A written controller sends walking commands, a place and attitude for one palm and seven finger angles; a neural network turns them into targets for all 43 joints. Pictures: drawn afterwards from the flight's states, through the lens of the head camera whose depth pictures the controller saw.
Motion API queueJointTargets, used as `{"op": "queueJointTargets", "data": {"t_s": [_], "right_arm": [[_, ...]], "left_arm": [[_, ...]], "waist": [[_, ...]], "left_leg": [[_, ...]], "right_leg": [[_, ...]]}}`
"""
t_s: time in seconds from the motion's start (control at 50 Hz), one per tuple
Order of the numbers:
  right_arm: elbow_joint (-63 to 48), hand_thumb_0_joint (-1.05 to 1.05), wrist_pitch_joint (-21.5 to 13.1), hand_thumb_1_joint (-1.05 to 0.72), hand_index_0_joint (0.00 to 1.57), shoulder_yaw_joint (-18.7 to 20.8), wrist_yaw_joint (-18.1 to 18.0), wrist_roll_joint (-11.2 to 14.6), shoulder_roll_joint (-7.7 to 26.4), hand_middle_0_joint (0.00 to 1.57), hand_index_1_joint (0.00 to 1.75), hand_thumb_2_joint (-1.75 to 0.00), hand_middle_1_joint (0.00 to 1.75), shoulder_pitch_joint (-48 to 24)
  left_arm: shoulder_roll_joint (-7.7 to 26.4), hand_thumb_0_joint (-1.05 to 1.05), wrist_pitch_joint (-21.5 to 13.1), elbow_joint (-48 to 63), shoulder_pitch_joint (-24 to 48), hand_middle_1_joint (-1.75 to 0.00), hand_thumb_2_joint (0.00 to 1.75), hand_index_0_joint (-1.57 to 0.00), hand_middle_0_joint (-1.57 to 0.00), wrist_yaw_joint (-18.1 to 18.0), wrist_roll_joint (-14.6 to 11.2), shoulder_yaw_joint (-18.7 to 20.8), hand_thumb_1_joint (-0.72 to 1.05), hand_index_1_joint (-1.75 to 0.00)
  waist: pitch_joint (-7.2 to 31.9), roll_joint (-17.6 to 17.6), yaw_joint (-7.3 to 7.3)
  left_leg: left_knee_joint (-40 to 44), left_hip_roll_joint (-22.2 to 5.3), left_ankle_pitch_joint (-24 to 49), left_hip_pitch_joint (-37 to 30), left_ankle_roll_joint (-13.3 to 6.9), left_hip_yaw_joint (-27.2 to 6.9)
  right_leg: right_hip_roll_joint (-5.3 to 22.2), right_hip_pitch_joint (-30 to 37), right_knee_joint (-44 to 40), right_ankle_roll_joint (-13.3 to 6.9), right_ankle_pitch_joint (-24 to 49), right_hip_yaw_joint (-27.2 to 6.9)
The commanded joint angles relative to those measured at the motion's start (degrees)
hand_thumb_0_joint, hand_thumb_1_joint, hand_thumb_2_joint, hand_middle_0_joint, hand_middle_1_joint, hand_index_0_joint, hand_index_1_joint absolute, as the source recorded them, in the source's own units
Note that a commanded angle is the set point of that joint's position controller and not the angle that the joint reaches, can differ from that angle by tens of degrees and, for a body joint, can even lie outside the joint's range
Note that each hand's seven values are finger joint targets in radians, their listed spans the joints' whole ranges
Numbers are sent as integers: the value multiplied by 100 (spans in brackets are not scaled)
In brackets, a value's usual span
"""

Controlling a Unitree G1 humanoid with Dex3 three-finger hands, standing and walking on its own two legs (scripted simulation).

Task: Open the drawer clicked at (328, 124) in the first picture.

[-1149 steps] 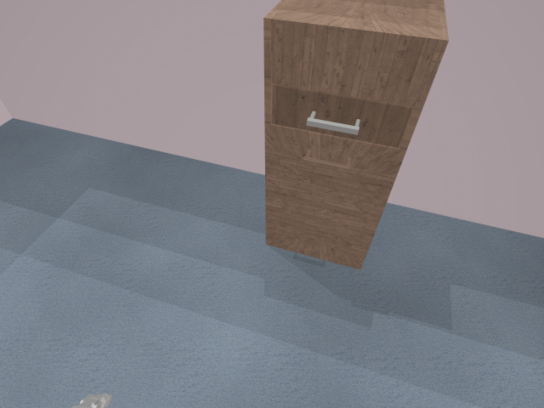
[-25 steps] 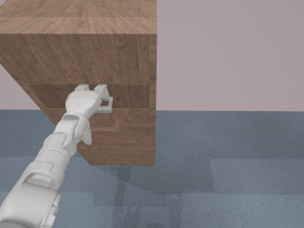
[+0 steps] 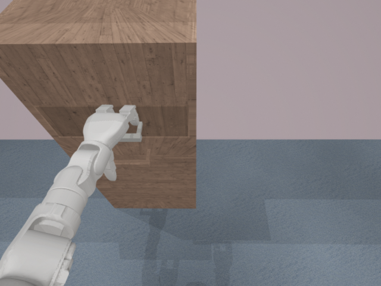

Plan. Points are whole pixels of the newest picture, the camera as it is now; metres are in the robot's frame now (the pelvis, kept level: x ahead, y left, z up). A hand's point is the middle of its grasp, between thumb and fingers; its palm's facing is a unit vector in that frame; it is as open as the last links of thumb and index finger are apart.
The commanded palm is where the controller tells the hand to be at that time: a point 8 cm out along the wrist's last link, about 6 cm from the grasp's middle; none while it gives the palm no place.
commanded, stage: move the hooked fingers above the handle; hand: left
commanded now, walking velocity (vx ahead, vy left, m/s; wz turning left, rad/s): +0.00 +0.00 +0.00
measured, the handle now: (115, 131) +0.50 +0.22 -0.03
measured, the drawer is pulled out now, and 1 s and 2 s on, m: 0.00 0.00 0.00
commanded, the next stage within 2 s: lower the fingers behind the handle in 1.28 s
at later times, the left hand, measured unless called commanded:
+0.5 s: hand (109, 145) +0.42 +0.20 +0.02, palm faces -0.11 -0.04 -0.99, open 13.9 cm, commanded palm +0.41 +0.21 +0.08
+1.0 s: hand (110, 145) +0.42 +0.20 +0.02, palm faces -0.09 -0.05 -0.99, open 13.8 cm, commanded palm +0.41 +0.22 +0.08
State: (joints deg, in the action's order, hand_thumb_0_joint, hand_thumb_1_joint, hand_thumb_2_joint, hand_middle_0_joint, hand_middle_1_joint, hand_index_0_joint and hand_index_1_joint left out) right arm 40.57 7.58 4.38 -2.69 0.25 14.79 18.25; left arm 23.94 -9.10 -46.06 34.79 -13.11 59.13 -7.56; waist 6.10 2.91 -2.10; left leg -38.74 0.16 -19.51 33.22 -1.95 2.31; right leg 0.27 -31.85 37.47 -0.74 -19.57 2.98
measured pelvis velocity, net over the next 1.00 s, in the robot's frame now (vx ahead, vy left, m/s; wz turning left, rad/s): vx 0.00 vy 0.00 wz -0.01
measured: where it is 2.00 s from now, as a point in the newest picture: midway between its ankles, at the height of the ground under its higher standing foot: outside the picture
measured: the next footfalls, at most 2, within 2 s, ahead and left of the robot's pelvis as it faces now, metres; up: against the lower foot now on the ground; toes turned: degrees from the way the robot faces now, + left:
none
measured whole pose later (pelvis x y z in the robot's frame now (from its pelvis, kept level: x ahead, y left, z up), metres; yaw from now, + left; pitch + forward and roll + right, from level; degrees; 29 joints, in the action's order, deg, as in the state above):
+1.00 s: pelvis +0.00 +0.00 +0.00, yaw -1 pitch +14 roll -1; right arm 39.4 7.8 4.1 -2.8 0.3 14.7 17.5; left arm 25.1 -9.5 -45.4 32.1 -14.3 61.1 -4.0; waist 5.9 2.7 -2.4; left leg -38.7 -0.2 -19.7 33.1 -1.8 2.7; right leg -0.1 -32.1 37.6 -0.9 -19.6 2.5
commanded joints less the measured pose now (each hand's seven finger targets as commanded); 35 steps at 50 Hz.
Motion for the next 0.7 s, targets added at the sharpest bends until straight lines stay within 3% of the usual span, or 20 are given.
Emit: {"op": "queueJointTargets", "data": {"t_s": [0.0,0.02,0.04,0.06,0.08,0.14,0.16,0.2,0.26,0.32,0.4,0.42,0.48,0.5,0.54,0.58,0.6,0.62,0.64,0.68], "right_arm": [[-352,0,-60,-90,20,149,30,-63,855,20,30,-90,30,302],[-441,0,-56,-90,20,104,55,-57,801,20,30,-90,30,211],[-441,0,-51,-90,20,83,71,-70,791,20,30,-90,30,126],[-519,0,-58,-90,20,66,89,-73,766,20,30,-90,30,49],[-533,0,-49,-90,20,69,90,-73,772,20,30,-90,30,22],[-625,0,-12,-90,20,107,114,-42,773,20,30,-90,30,46],[-647,0,2,-90,20,128,110,-8,777,20,30,-90,30,68],[-648,0,35,-90,20,123,67,21,805,20,30,-90,30,18],[-714,0,2,-90,20,132,-45,93,849,20,30,-90,30,-7],[-662,0,-77,-90,20,170,-109,75,821,20,30,-90,30,71],[-593,0,-176,-90,20,242,-89,-24,698,20,30,-90,30,228],[-531,0,-178,-90,20,264,-72,-35,700,20,30,-90,30,273],[-439,0,-154,-90,20,220,-17,-36,740,20,30,-90,30,286],[-397,0,-139,-90,20,208,-7,-44,776,20,30,-90,30,302],[-418,0,-124,-90,20,150,36,-48,777,20,30,-90,30,181],[-472,0,-109,-90,20,100,71,-50,765,20,30,-90,30,59],[-460,0,-94,-90,20,99,84,-64,802,20,30,-90,30,24],[-507,0,-81,-90,20,100,98,-54,786,20,30,-90,30,21],[-534,0,-57,-90,20,100,99,-39,792,20,30,-90,30,42],[-620,0,-46,-90,20,147,96,-2,792,20,30,-90,30,88]], "left_arm": [[2114,0,104,588,2429,-120,30,-30,-30,-834,165,1571,-50,-120],[2000,0,257,636,2639,-120,30,-30,-30,-1004,242,1401,-50,-120],[2191,0,436,520,2482,-120,30,-30,-30,-1154,307,1600,-50,-120],[2071,0,604,509,2460,-120,30,-30,-30,-1255,347,1457,-50,-120],[2181,0,762,500,2424,-120,30,-30,-30,-1326,400,1524,-50,-120],[2061,0,1140,345,2024,-120,30,-30,-30,-1158,329,1408,-50,-120],[1882,0,1202,283,1872,-120,30,-30,-30,-1032,259,1287,-50,-120],[1958,0,1254,294,1899,-120,30,-30,-30,-849,142,1346,-50,-120],[1697,0,1081,460,1941,-120,30,-30,-30,-485,43,1044,-50,-120],[1152,0,632,827,2350,-120,30,-30,-30,-203,48,492,-50,-120],[604,0,-8,1614,2792,-120,30,-30,-30,-113,-23,39,-50,-120],[845,0,-112,1641,2729,-120,30,-30,-30,-188,-20,292,-50,-120],[1213,0,-111,1215,2718,-120,30,-30,-30,-537,74,715,-50,-120],[1583,0,-33,993,2613,-120,30,-30,-30,-695,133,1079,-50,-120],[1874,0,239,694,2473,-120,30,-30,-30,-996,213,1379,-50,-120],[1889,0,592,436,2404,-120,30,-30,-30,-1164,277,1341,-50,-120],[2055,0,743,358,2451,-120,30,-30,-30,-1196,322,1460,-50,-120],[2021,0,891,321,2320,-120,30,-30,-30,-1180,347,1369,-50,-120],[2104,0,1012,268,2181,-120,30,-30,-30,-1117,339,1419,-50,-120],[1717,0,1159,168,1845,-120,30,-30,-30,-845,230,1130,-50,-120]], "waist": [[1752,-234,6],[1761,9,-33],[1885,9,106],[2000,103,120],[2307,56,178],[2848,-19,227],[2741,-169,179],[2612,-522,112],[2125,-718,-73],[1704,-405,-313],[1947,224,-408],[2075,376,-329],[1878,131,-251],[1887,-62,-157],[1932,-63,-19],[1943,-43,51],[2104,-120,74],[2345,62,129],[2563,-50,193],[2676,-175,132]], "left_leg": [[186,90,1981,-958,-17,-246],[190,129,1908,-826,-8,-200],[174,142,1957,-751,-2,-146],[163,152,2020,-736,9,-86],[127,147,2168,-783,14,-33],[104,123,2581,-964,21,60],[151,115,2535,-969,5,84],[231,92,2447,-944,-40,99],[388,96,2011,-939,-111,100],[384,73,1810,-1267,-139,1],[224,38,2252,-2016,-74,-208],[164,30,2354,-2103,-45,-238],[162,70,2090,-1651,-15,-276],[162,82,2084,-1418,-12,-277],[155,129,1992,-1053,-9,-201],[175,160,1955,-816,2,-84],[154,157,2075,-784,-3,-58],[151,164,2191,-851,4,8],[147,156,2329,-878,4,34],[165,122,2530,-1035,-12,91]], "right_leg": [[-263,385,-135,-218,1593,-162],[-252,392,-82,-214,1612,-171],[-251,509,-21,-228,1674,-169],[-253,592,5,-225,1788,-169],[-253,790,48,-217,2003,-195],[-246,1302,54,-160,2657,-241],[-246,1353,-31,-139,2668,-242],[-232,1518,-157,-99,2742,-271],[-185,1459,-391,-48,2490,-293],[-197,887,-548,-72,1984,-298],[-226,307,-454,-143,1727,-240],[-233,251,-393,-155,1720,-244],[-256,195,-272,-191,1602,-177],[-267,310,-221,-207,1621,-164],[-262,454,-109,-209,1688,-169],[-251,638,-79,-200,1823,-173],[-243,801,-57,-195,2005,-200],[-237,952,-35,-180,2209,-237],[-239,1169,-14,-171,2419,-244],[-236,1359,-97,-137,2738,-246]]}}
